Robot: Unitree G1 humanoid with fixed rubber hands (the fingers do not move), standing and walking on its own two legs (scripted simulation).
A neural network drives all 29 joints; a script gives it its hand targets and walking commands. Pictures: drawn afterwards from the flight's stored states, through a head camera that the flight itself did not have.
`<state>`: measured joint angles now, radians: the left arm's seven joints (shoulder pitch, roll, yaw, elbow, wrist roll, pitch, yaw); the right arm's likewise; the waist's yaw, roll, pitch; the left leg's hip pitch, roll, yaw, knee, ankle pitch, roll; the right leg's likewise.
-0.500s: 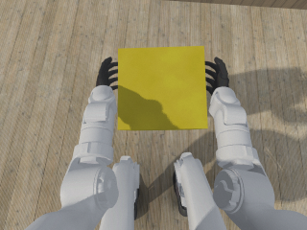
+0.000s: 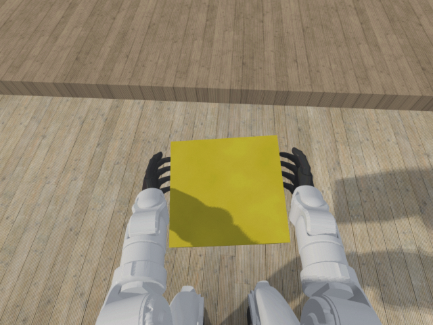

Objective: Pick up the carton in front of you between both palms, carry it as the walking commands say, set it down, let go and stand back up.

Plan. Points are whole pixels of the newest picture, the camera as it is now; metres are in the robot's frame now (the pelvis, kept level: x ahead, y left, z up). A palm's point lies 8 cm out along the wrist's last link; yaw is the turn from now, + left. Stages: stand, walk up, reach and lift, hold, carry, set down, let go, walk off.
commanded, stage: reach and lift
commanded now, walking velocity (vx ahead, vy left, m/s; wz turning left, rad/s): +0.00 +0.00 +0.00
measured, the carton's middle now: (227, 199) +0.38 +0.00 -0.11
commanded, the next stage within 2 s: hold in 1.50 s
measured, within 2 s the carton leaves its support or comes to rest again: neither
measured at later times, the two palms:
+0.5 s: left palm (125, 181) +0.32 +0.15 +0.12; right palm (330, 172) +0.32 -0.14 +0.12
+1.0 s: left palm (121, 176) +0.32 +0.15 +0.13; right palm (331, 170) +0.32 -0.14 +0.13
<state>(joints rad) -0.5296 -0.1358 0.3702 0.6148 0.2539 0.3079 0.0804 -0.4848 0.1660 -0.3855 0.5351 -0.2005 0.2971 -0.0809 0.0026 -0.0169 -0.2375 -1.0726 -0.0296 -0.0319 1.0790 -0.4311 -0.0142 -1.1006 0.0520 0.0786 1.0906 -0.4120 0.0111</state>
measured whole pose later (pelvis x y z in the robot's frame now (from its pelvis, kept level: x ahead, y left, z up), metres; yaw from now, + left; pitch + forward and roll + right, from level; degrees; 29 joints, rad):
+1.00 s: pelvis +0.02 +0.01 +0.09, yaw -1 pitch -5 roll +0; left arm -0.33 -0.17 0.29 0.40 0.32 0.63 0.01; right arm -0.33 0.17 -0.30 0.38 -0.31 0.61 0.01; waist -0.01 0.01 0.00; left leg -0.10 -0.02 -0.04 0.39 -0.20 0.00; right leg -0.13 0.02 0.09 0.40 -0.19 0.01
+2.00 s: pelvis +0.02 +0.01 +0.10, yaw +0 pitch -8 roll +0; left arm -0.32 -0.17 0.26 0.29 0.31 0.76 0.02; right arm -0.33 0.17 -0.26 0.29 -0.31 0.73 0.01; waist 0.00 0.00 0.01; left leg -0.02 -0.02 -0.05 0.36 -0.19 0.00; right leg -0.04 0.02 0.08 0.36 -0.18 0.01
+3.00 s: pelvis +0.35 +0.05 +0.07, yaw +2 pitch +4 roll +1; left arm -0.06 -0.13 -0.01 -0.49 0.03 1.19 0.31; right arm -0.04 0.13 -0.02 -0.47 -0.04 1.15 -0.24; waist 0.05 -0.04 -0.14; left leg -0.51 0.05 0.21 0.54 -0.19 0.03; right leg 0.00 -0.08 -0.13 0.45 -0.50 0.03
